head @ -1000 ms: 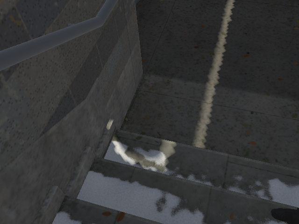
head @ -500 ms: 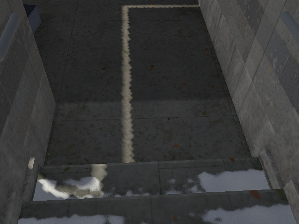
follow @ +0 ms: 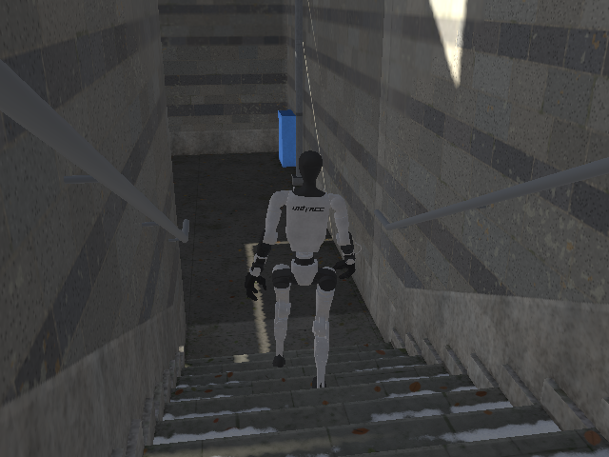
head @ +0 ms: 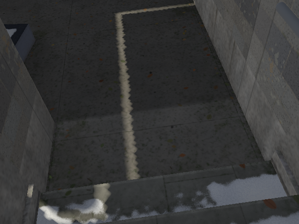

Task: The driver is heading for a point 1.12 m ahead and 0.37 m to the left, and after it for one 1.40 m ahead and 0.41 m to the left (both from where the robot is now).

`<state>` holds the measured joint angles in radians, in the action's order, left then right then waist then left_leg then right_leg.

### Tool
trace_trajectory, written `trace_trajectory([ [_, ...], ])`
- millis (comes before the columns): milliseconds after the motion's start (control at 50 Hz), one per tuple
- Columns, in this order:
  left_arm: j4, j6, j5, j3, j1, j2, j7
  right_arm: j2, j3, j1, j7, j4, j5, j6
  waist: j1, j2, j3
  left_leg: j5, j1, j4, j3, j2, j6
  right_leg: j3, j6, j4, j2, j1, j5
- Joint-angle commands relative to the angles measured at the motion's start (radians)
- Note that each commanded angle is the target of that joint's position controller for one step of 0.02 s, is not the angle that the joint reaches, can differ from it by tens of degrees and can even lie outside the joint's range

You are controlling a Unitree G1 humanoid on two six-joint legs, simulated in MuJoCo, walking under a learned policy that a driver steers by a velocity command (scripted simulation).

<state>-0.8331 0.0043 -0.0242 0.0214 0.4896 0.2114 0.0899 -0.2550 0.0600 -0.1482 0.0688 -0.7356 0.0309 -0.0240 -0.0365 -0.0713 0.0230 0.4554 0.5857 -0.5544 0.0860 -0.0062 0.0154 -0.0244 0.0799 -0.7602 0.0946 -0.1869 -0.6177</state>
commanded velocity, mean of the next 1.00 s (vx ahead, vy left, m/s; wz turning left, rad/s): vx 0.17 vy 0.00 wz -0.02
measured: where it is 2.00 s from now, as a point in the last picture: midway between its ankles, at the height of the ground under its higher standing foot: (195, 212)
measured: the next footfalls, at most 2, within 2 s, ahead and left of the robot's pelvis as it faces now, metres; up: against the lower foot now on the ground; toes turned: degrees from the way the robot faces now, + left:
left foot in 0.12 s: +0.17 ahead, +0.08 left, -0.15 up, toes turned +0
right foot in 0.56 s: +0.10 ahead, -0.19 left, -0.01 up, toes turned +3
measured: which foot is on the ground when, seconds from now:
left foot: up 0.00-0.10, down 0.12-1.00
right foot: down 0.00-0.12, up 0.14-0.54, down 0.56-0.76, up 0.78-1.00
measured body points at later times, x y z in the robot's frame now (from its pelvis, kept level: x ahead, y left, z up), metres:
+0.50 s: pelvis +0.10 -0.01 -0.11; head +0.10 +0.01 +0.34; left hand +0.22 +0.22 -0.24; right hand +0.12 -0.23 -0.25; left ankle +0.12 +0.10 -0.85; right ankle +0.08 -0.19 -0.67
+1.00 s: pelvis +0.22 -0.03 -0.13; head +0.22 -0.02 +0.32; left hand +0.31 +0.22 -0.25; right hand +0.16 -0.26 -0.27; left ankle +0.13 +0.06 -0.85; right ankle +0.30 -0.20 -0.79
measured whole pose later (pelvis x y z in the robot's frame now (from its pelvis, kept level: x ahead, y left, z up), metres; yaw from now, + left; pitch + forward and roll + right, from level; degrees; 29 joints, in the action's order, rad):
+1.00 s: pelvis +0.22 -0.03 -0.13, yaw +3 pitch +4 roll +1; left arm -0.83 0.05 -0.01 0.05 0.26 0.20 0.03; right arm -0.15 0.04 -0.52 -0.01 -0.97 0.00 -0.04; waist 0.05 0.02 0.08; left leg -0.45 0.24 -0.62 0.03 0.08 0.06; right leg -0.08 0.00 -1.01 -0.09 -0.70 -0.13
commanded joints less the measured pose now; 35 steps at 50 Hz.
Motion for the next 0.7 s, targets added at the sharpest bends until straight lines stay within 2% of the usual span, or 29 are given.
trace_trajectory([
  [20, 0.023, -0.011, -0.002, 0.024, 0.057, 0.106, 0.012, -0.011, -0.012, 0.095, 0.014, 0.095, -0.009, -0.011, -0.034, 0.131, -0.064, -0.077, -0.006, 0.104, 0.001, 0.004, -0.007, -0.178, 0.065, -0.066, -0.174, -0.04, 0.704],
  [60, 0.026, -0.02, -0.004, 0.025, 0.036, 0.103, 0.02, -0.017, -0.01, 0.064, 0.012, 0.077, -0.026, -0.019, -0.031, 0.115, -0.08, -0.136, 0.004, 0.222, 0.037, -0.043, 0.006, -0.263, 0.087, -0.176, -0.192, 0.022, 0.704],
  [80, 0.025, -0.022, 0.001, 0.021, 0.021, 0.095, 0.019, -0.019, -0.005, -0.019, 0.009, 0.041, -0.026, -0.026, -0.001, 0.106, -0.07, -0.126, -0.092, 0.284, 0.009, -0.047, 0.022, -0.268, 0.087, -0.253, -0.181, -0.012, 0.72],
  [100, 0.007, -0.022, -0.004, 0.011, 0.019, 0.069, 0.008, -0.014, 0.002, -0.157, 0.002, -0.025, -0.017, -0.03, 0.048, 0.082, -0.031, -0.006, -0.288, 0.364, -0.042, -0.05, 0.036, -0.223, 0.067, -0.39, -0.135, -0.08, 0.69],
  [120, -0.018, -0.013, 0.004, 0.011, 0.053, 0.055, -0.02, -0.049, 0.017, -0.332, -0.008, -0.101, -0.005, -0.029, 0.088, -0.003, 0.065, 0.416, -0.626, 0.279, -0.026, -0.099, 0.065, -0.127, 0.013, -0.623, -0.044, -0.278, 0.473],
  [140, -0.06, 0.008, -0.005, 0.001, 0.213, 0.006, -0.053, -0.069, 0.011, -0.463, -0.014, -0.147, -0.011, -0.015, 0.105, -0.191, 0.286, 0.822, -1.158, -0.089, 0.163, -0.312, 0.262, -0.118, -0.108, -1.098, 0.09, -0.645, -0.357],
  [160, -0.04, 0.028, -0.027, -0.01, 0.269, 0.051, -0.069, -0.026, -0.016, -0.404, -0.018, -0.15, -0.029, 0.003, 0.076, -0.154, 0.433, 0.813, -1.202, -0.173, 0.272, -0.397, 0.364, -0.26, -0.152, -1.191, 0.001, -0.707, -0.382],
  [180, -0.002, 0.027, -0.031, -0.008, 0.163, 0.077, -0.07, -0.021, -0.023, -0.325, -0.027, -0.133, -0.039, 0.028, 0.081, -0.098, 0.413, 0.566, -1.101, -0.096, 0.285, -0.415, 0.4, -0.247, -0.184, -1.212, -0.051, -0.727, -0.361],
  [200, 0.05, 0.011, -0.031, -0.015, 0.05, 0.056, -0.059, -0.038, -0.024, -0.235, -0.036, -0.139, -0.041, 0.035, 0.039, 0.006, 0.316, 0.237, -0.902, 0.015, 0.352, -0.416, 0.413, -0.186, -0.2, -1.153, -0.1, -0.729, -0.262],
  [220, 0.082, -0.018, -0.019, -0.012, -0.05, 0.051, -0.028, -0.012, -0.039, -0.139, -0.048, -0.119, -0.047, 0.039, 0.003, 0.094, 0.206, -0.062, -0.7, 0.123, 0.401, -0.422, 0.395, -0.132, -0.211, -1.074, -0.135, -0.711, -0.195],
  [240, 0.076, -0.044, -0.01, -0.011, -0.123, 0.057, -0.005, -0.028, -0.042, -0.104, -0.053, -0.094, -0.009, 0.033, 0.015, 0.148, 0.068, -0.147, -0.423, 0.195, 0.388, -0.407, 0.38, -0.13, -0.197, -1.037, -0.135, -0.603, -0.096],
  [260, 0.089, -0.064, 0.005, -0.009, -0.147, 0.054, 0.009, -0.046, -0.041, -0.085, -0.05, -0.085, 0.007, 0.024, 0.001, 0.123, 0.016, -0.177, -0.285, 0.227, 0.353, -0.358, 0.348, -0.105, -0.181, -1.044, -0.123, -0.538, -0.072],
  [280, 0.094, -0.071, 0.019, -0.008, -0.148, 0.043, 0.017, -0.036, -0.044, -0.073, -0.05, -0.078, 0.013, 0.018, -0.013, 0.077, -0.002, -0.181, -0.221, 0.238, 0.302, -0.314, 0.321, -0.096, -0.169, -1.022, -0.122, -0.506, -0.053],
  [300, 0.092, -0.062, 0.015, -0.004, -0.151, 0.035, 0.024, -0.02, -0.049, -0.111, -0.059, -0.089, 0.017, 0.015, 0.006, 0.053, -0.004, -0.201, -0.214, 0.222, 0.27, -0.281, 0.302, -0.132, -0.168, -1.03, -0.114, -0.531, 0.029],
  [320, 0.066, -0.051, 0.004, 0.011, -0.1, 0.056, 0.025, -0.001, -0.056, -0.143, -0.067, -0.098, 0.009, 0.013, -0.001, 0.04, 0.007, -0.218, -0.21, 0.197, 0.191, -0.207, 0.278, -0.145, -0.163, -0.929, -0.094, -0.505, 0.198],
  [340, 0.061, -0.045, 0.004, 0.009, -0.098, 0.033, 0.023, 0.023, -0.066, -0.173, -0.077, -0.116, 0.004, 0.016, 0.003, -0.035, 0.018, -0.158, -0.236, 0.184, 0.158, -0.187, 0.273, -0.121, -0.168, -0.919, -0.085, -0.515, 0.231],
  [360, 0.065, -0.04, 0.004, 0.003, -0.103, 0.005, 0.021, 0.041, -0.076, -0.21, -0.086, -0.13, 0.002, 0.021, 0.008, -0.067, 0.039, -0.13, -0.279, 0.164, 0.155, -0.186, 0.275, -0.123, -0.175, -0.923, -0.085, -0.536, 0.241],
  [440, 0.112, -0.041, 0.01, -0.009, -0.206, -0.029, 0.009, 0.025, -0.077, -0.288, -0.113, -0.154, 0.002, 0.039, 0.04, -0.081, 0.046, -0.179, -0.378, 0.14, 0.19, -0.205, 0.274, -0.116, -0.185, -0.896, -0.102, -0.601, 0.212],
  [500, 0.136, -0.034, 0.017, -0.019, -0.25, -0.03, -0.006, 0.005, -0.07, -0.265, -0.123, -0.142, -0.001, 0.048, 0.04, -0.08, 0.031, -0.218, -0.352, 0.134, 0.196, -0.204, 0.26, -0.084, -0.184, -0.775, -0.143, -0.534, 0.19],
  [540, 0.112, -0.021, 0.019, -0.028, -0.183, -0.042, -0.031, 0.018, -0.065, -0.23, -0.121, -0.143, -0.014, 0.057, 0.002, -0.099, 0.046, -0.451, -0.239, 0.141, 0.149, -0.16, 0.215, -0.029, -0.17, -0.559, -0.181, -0.339, 0.185],
  [560, 0.084, -0.01, 0.021, -0.033, -0.121, -0.058, -0.048, 0.025, -0.06, -0.199, -0.115, -0.145, -0.024, 0.061, -0.033, -0.12, 0.035, -0.575, -0.122, 0.142, 0.095, -0.118, 0.176, 0.021, -0.154, -0.403, -0.177, -0.166, 0.181],
  [580, 0.072, -0.003, 0.009, -0.017, -0.132, -0.004, -0.055, 0.037, -0.056, -0.198, -0.11, -0.13, -0.043, 0.071, -0.032, 0.002, -0.061, -0.86, -0.05, 0.123, -0.034, -0.024, 0.078, -0.006, -0.099, -0.225, -0.128, -0.205, 0.065],
  [600, 0.063, 0.008, 0.0, 0.013, -0.183, 0.117, -0.048, 0.006, -0.041, -0.193, -0.104, -0.095, -0.07, 0.07, 0.018, 0.215, -0.232, -0.998, -0.061, -0.011, -0.129, 0.063, 0.026, -0.195, -0.014, 0.033, -0.156, -0.45, -0.209],
  [620, 0.05, 0.032, 0.008, 0.023, -0.182, 0.151, -0.049, 0.023, -0.036, -0.157, -0.103, -0.065, -0.08, 0.055, 0.028, 0.302, -0.3, -0.964, -0.074, -0.18, -0.137, 0.086, 0.021, -0.383, 0.052, 0.175, -0.22, -0.559, -0.331],
  [640, 0.035, 0.054, 0.005, 0.023, -0.15, 0.14, -0.053, 0.055, -0.039, -0.127, -0.1, -0.058, -0.069, 0.043, 0.003, 0.331, -0.321, -0.92, -0.045, -0.258, -0.105, 0.076, 0.035, -0.479, 0.088, 0.171, -0.232, -0.574, -0.286],
  [660, 0.023, 0.07, -0.009, 0.025, -0.145, 0.117, -0.055, 0.099, -0.043, -0.169, -0.095, -0.082, -0.061, 0.027, 0.006, 0.349, -0.316, -0.851, 0.014, -0.298, -0.075, 0.057, 0.047, -0.503, 0.102, 0.113, -0.255, -0.529, -0.26],
  [680, 0.017, 0.079, -0.019, 0.024, -0.144, 0.084, -0.051, 0.114, -0.041, -0.198, -0.089, -0.111, -0.053, 0.009, 0.007, 0.32, -0.297, -0.773, 0.018, -0.288, -0.051, 0.04, 0.055, -0.514, 0.105, 0.032, -0.269, -0.516, -0.224],
  [700, 0.02, 0.08, -0.019, 0.016, -0.169, 0.04, -0.043, 0.118, -0.038, -0.245, -0.083, -0.143, -0.049, -0.007, 0.031, 0.254, -0.26, -0.711, -0.048, -0.208, -0.043, 0.027, 0.058, -0.468, 0.087, -0.064, -0.273, -0.532, -0.147],
])
Keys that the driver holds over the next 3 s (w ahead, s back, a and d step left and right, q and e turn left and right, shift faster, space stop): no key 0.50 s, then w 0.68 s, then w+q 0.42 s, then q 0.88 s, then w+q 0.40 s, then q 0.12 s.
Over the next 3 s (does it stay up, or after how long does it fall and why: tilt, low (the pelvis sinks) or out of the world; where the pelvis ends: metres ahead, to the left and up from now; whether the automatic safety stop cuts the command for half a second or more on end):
stays up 0.86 -0.07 -0.42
